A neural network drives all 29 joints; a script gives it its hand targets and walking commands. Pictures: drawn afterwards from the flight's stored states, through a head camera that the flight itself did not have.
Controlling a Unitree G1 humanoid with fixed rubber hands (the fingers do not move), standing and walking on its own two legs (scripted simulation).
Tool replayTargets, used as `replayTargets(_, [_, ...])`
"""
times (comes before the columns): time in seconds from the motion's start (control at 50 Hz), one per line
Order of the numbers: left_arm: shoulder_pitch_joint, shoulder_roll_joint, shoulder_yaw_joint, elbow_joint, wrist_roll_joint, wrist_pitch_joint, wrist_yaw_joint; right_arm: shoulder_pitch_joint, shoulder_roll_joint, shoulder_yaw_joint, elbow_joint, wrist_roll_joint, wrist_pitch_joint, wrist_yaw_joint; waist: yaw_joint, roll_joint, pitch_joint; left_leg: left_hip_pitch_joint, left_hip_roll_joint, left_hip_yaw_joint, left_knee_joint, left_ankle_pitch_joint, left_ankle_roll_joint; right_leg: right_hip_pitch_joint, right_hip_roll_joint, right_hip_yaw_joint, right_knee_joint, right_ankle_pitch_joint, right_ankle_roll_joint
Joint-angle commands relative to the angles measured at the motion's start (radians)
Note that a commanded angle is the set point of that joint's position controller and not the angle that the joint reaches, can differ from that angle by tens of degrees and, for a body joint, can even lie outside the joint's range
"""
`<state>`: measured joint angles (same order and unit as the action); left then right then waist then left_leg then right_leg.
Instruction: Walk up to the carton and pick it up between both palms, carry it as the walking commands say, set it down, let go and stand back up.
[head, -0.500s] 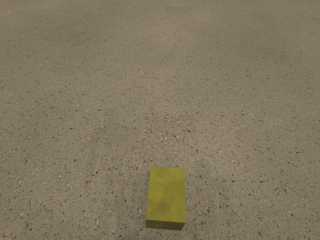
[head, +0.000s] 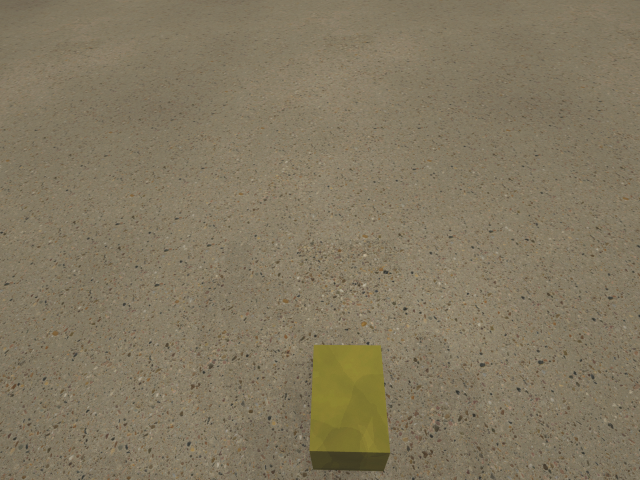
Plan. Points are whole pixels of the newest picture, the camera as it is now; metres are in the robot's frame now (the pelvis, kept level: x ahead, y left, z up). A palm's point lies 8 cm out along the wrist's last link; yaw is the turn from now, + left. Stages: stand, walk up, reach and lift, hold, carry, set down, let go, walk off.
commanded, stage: walk up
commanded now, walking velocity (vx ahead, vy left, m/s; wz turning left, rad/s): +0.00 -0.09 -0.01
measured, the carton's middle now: (347, 406) +0.46 -0.03 -0.68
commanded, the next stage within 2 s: stand in 0.96 s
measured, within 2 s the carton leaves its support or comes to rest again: neither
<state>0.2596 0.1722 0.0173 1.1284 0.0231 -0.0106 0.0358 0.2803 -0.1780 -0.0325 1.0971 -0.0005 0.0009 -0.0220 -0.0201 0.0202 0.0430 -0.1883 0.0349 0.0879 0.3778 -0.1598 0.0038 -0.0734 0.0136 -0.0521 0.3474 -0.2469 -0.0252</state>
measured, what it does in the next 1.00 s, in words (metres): shifts its weight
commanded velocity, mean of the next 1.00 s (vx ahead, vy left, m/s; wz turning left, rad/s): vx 0.00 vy -0.02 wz -0.01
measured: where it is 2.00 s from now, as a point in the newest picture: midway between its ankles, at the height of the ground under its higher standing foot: outside the picture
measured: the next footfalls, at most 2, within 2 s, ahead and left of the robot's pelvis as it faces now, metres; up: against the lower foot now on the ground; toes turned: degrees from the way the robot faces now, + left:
none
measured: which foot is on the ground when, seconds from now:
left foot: down 0.00-1.00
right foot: down 0.00-1.00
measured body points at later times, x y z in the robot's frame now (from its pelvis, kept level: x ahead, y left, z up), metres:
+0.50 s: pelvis +0.00 -0.07 +0.00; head +0.01 -0.08 +0.45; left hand +0.01 +0.15 -0.16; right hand -0.01 -0.29 -0.17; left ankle +0.01 +0.09 -0.75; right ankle -0.02 -0.16 -0.75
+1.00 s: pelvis +0.03 -0.06 +0.00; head +0.04 -0.07 +0.45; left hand +0.02 +0.17 -0.16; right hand +0.02 -0.29 -0.16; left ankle +0.01 +0.09 -0.75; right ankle -0.02 -0.16 -0.75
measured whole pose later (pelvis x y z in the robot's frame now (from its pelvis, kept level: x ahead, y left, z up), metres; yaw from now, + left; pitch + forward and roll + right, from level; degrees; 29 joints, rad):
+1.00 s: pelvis +0.03 -0.06 +0.00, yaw +0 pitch -1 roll +0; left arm 0.28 0.16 0.02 1.15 0.01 -0.02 0.04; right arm 0.29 -0.15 -0.01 1.13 -0.01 -0.01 -0.04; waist 0.00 0.00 0.04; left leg -0.14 0.07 0.05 0.37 -0.22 -0.06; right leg -0.09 0.00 -0.07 0.38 -0.28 -0.02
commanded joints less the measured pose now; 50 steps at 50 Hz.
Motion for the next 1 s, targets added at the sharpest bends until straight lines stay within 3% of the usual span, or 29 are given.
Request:
replayTargets(0.0, [0.059,0.134,0.038,0.004,0.001,0.009,0.005,0.061,-0.113,-0.028,-0.023,-0.007,-0.004,-0.015,0.004,-0.132,0.046,0.048,0.149,-0.121,-0.05,0.012,0.013,-0.135,-0.11,0.069,-0.052,0.037,-0.036])
replayTargets(0.02, [0.05,0.141,0.054,-0.002,0.003,0.021,-0.003,0.107,-0.163,-0.045,-0.017,-0.011,0.002,-0.03,-0.012,-0.085,0.052,0.07,0.225,-0.218,-0.073,-0.018,0.044,-0.213,-0.08,0.042,0.041,0.002,-0.018])
replayTargets(0.06, [0.05,0.097,0.067,-0.026,0.007,0.034,-0.01,0.165,-0.207,-0.066,-0.025,-0.029,0.01,-0.05,-0.045,0.122,0.014,0.037,0.41,-0.416,-0.145,0.021,0.16,-0.297,-0.041,0.03,0.333,-0.161,0.013])
replayTargets(0.08, [0.05,0.09,0.063,-0.032,0.009,0.039,-0.011,0.143,-0.19,-0.061,-0.041,-0.035,0.007,-0.053,-0.048,0.157,-0.005,0.01,0.447,-0.416,-0.157,0.055,0.202,-0.319,-0.048,0.063,0.481,-0.232,0.017])
replayTargets(0.1, [0.045,0.089,0.064,-0.033,0.012,0.042,-0.013,0.113,-0.169,-0.054,-0.051,-0.037,0.006,-0.055,-0.039,0.128,-0.017,-0.022,0.435,-0.37,-0.146,0.062,0.206,-0.321,-0.055,0.086,0.569,-0.25,0.019])
replayTargets(0.12, [0.05,0.083,0.061,-0.037,0.011,0.041,-0.017,0.073,-0.156,-0.047,-0.062,-0.035,0.005,-0.054,-0.023,0.117,-0.019,-0.066,0.383,-0.289,-0.136,0.007,0.173,-0.289,-0.071,0.094,0.538,-0.23,0.021])
replayTargets(0.14, [0.077,0.035,0.035,-0.042,0.004,0.032,-0.016,-0.003,-0.108,-0.029,-0.077,-0.032,0.006,-0.04,0.01,0.189,-0.008,-0.127,0.266,-0.167,-0.139,-0.066,0.112,-0.199,-0.077,0.072,0.367,-0.183,0.015])
replayTargets(0.16, [0.1,0.009,0.016,-0.039,0.002,0.02,-0.019,-0.022,-0.091,-0.035,-0.077,-0.018,0.018,-0.029,0.048,0.234,0.014,-0.139,0.155,-0.093,-0.119,-0.108,0.069,-0.122,-0.05,0.015,0.156,-0.039,0.017])
replayTargets(0.18, [0.135,0.016,0.019,-0.013,-0.001,0.015,-0.015,-0.008,-0.086,-0.031,-0.049,-0.014,0.025,-0.019,0.057,0.203,0.019,-0.149,0.122,-0.065,-0.096,-0.128,0.044,-0.055,-0.028,-0.022,0.023,0.039,0.019])
replayTargets(0.2, [0.167,0.052,0.027,-0.003,0.003,0.009,-0.009,0.029,-0.072,-0.019,-0.039,-0.01,0.022,-0.008,0.045,0.12,0.008,-0.173,0.093,-0.049,-0.052,-0.136,0.021,0.007,-0.072,0.007,-0.037,0.064,0.014])
replayTargets(0.22, [0.179,0.116,0.038,-0.008,0.018,0.0,-0.005,0.08,-0.037,-0.009,-0.046,-0.007,0.016,-0.003,0.024,-0.07,-0.006,-0.19,0.047,-0.022,0.075,-0.13,-0.003,-0.006,-0.196,0.176,-0.118,0.002,0.003])
replayTargets(0.24, [0.094,0.157,0.032,-0.026,0.008,0.003,-0.005,0.07,-0.017,0.001,-0.043,0.0,0.021,-0.011,0.019,-0.23,0.046,-0.112,0.011,0.003,0.08,-0.192,-0.023,-0.192,-0.273,0.287,-0.212,-0.082,-0.045])
replayTargets(0.26, [0.025,0.146,0.025,-0.036,0.008,0.004,-0.006,0.082,-0.037,-0.003,-0.022,0.0,0.028,-0.009,-0.002,-0.196,0.078,-0.042,0.021,-0.021,0.123,-0.178,-0.021,-0.267,-0.255,0.277,-0.218,-0.154,-0.062])
replayTargets(0.28, [0.002,0.123,0.022,-0.041,0.004,-0.001,-0.005,0.092,-0.037,-0.006,-0.007,0.001,0.031,-0.004,-0.01,-0.146,0.087,-0.032,0.016,-0.025,0.114,-0.108,-0.02,-0.25,-0.222,0.231,-0.2,-0.135,-0.061])
replayTargets(0.36, [0.03,0.089,0.019,-0.026,-0.004,-0.011,-0.001,0.122,-0.051,-0.001,0.021,-0.001,0.002,-0.014,-0.001,-0.112,0.004,0.068,0.075,-0.059,-0.028,0.044,-0.006,-0.138,-0.172,0.14,-0.096,0.114,-0.032])
replayTargets(0.4, [0.059,0.072,0.017,-0.017,-0.004,-0.014,0.001,0.093,-0.056,-0.006,0.01,0.0,-0.001,-0.013,0.011,-0.055,0.016,0.047,0.081,-0.072,-0.033,0.063,-0.005,-0.114,-0.145,0.106,-0.085,0.106,-0.023])
replayTargets(0.76, [0.079,0.071,0.018,0.007,-0.01,-0.015,0.005,0.092,-0.04,0.006,0.026,-0.005,-0.012,-0.023,0.02,-0.026,0.024,0.049,0.092,-0.062,-0.036,0.147,-0.015,-0.052,-0.131,0.064,-0.037,0.258,-0.023])
replayTargets(0.98, [0.09,0.079,0.016,0.012,-0.01,-0.013,0.008,0.082,-0.054,0.008,0.023,-0.005,-0.015,-0.024,0.022,-0.014,0.014,0.061,0.1,-0.064,-0.03,0.194,-0.012,-0.057,-0.126,0.052,-0.027,0.252,-0.019])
